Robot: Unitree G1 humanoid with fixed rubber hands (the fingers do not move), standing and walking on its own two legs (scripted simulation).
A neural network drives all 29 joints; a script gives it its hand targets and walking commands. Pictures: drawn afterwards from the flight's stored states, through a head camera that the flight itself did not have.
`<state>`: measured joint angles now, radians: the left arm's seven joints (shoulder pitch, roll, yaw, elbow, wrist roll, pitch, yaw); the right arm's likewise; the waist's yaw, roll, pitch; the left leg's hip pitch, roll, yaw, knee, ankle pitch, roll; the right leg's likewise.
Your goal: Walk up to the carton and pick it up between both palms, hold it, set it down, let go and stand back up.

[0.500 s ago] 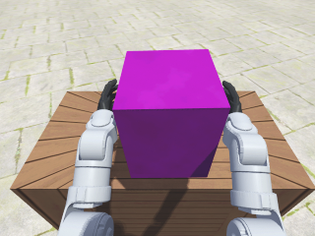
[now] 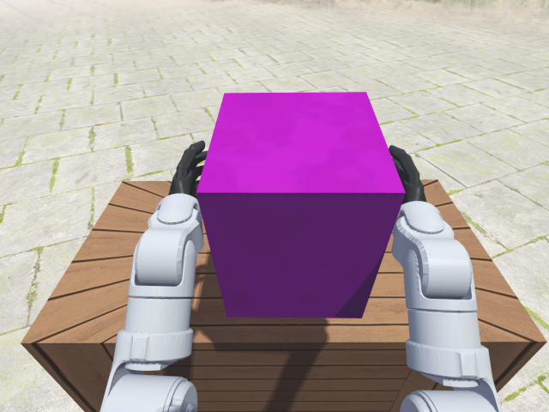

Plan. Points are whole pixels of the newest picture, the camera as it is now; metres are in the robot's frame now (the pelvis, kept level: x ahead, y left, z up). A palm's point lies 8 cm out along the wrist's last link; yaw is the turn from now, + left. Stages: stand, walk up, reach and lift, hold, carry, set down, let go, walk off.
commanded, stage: hold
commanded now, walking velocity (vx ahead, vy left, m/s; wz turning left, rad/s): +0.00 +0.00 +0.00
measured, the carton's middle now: (294, 207) +0.37 +0.00 +0.17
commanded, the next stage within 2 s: none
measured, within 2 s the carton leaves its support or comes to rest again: neither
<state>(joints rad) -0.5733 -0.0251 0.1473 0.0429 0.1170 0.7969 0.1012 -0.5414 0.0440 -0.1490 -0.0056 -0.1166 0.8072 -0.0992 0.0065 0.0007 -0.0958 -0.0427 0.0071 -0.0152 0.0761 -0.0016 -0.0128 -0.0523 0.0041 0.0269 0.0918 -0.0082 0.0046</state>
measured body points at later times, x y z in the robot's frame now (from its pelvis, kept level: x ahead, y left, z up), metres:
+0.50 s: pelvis +0.01 +0.01 +0.00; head -0.02 +0.01 +0.45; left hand +0.39 +0.16 +0.15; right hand +0.38 -0.14 +0.15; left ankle +0.03 +0.13 -0.76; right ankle +0.03 -0.12 -0.76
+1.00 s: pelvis -0.01 -0.01 +0.00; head -0.03 +0.00 +0.45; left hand +0.36 +0.15 +0.20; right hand +0.35 -0.15 +0.20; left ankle +0.03 +0.13 -0.76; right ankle +0.03 -0.12 -0.76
